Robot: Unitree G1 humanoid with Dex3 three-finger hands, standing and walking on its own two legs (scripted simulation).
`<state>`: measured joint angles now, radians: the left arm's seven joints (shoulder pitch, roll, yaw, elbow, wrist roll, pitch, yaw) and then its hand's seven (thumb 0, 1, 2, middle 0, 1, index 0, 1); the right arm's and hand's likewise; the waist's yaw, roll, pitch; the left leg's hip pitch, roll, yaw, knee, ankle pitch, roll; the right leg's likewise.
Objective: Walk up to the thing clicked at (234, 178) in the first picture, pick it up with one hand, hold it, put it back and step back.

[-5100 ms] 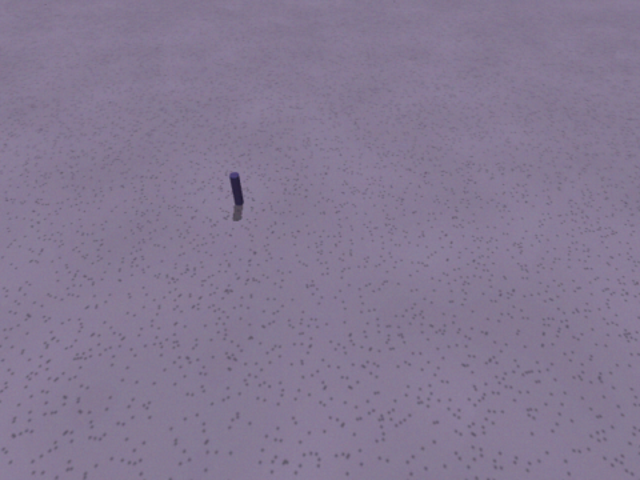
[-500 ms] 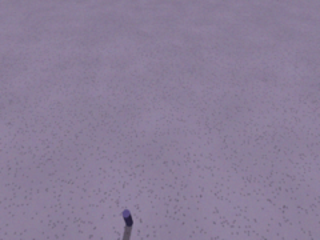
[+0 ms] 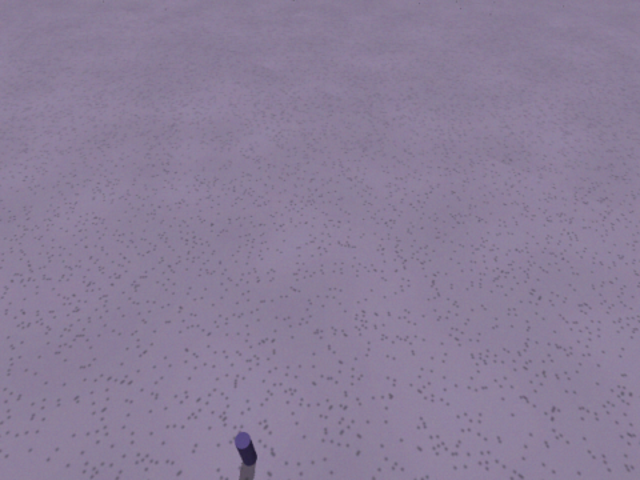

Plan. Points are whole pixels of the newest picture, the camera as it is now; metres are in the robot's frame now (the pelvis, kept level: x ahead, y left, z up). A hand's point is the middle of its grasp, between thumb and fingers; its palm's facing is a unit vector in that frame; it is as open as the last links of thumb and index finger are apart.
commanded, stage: walk up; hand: left
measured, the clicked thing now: (246, 449) +0.38 +0.19 -0.70
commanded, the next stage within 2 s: stand in 0.54 s
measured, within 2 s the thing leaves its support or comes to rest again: neither
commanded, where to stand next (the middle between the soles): +0.03 -0.01 m, yaw -1 degrees
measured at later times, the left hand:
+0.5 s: hand out of the picture +0.08 +0.26 -0.16, palm faces -0.03 -0.94 -0.34, open 7.4 cm
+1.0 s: hand out of the picture +0.07 +0.26 -0.16, palm faces -0.02 -0.94 -0.34, open 7.4 cm
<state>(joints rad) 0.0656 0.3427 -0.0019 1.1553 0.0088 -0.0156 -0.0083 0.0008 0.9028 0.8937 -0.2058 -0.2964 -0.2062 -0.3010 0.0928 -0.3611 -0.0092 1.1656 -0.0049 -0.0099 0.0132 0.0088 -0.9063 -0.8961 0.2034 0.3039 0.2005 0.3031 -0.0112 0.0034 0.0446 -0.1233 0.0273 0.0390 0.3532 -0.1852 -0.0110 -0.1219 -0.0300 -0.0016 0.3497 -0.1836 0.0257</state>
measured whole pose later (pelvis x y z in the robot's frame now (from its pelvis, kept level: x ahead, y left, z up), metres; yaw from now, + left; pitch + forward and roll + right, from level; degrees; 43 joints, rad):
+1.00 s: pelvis +0.00 +0.00 +0.00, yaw +0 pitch -2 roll +0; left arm 0.10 0.35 0.01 1.15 0.02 -0.01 -0.01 0.00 0.90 0.89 -0.21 -0.30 -0.21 -0.30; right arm 0.08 -0.35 -0.01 1.15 -0.01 -0.01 0.01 0.01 -0.91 -0.90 0.20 0.30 0.20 0.30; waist -0.01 0.00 0.05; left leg -0.11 0.02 0.03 0.32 -0.17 -0.01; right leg -0.10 -0.03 -0.01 0.30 -0.16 0.03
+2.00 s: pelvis +0.01 +0.00 +0.00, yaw +1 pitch -2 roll +0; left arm 0.12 0.35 0.00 1.13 0.02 -0.01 -0.01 0.00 0.90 0.89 -0.21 -0.30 -0.21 -0.30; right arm 0.10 -0.35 0.00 1.14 -0.01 -0.01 0.01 0.01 -0.91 -0.90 0.20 0.30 0.20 0.30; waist 0.00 0.00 0.05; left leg -0.11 0.02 0.02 0.32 -0.18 -0.01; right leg -0.09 -0.04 -0.02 0.31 -0.18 0.03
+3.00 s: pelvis +0.00 +0.00 -0.01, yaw +2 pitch +3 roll +0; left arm -0.03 0.33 0.11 1.08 0.01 -0.02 0.00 0.00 0.71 0.70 -0.14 -0.17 -0.15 -0.17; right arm 0.17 -0.30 -0.01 0.88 0.04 -0.04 -0.03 0.01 -0.96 -0.91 0.20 0.30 0.20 0.30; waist -0.01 -0.01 0.05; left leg -0.31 0.03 0.01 0.49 -0.24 -0.01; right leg -0.29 -0.03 -0.03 0.47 -0.24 0.02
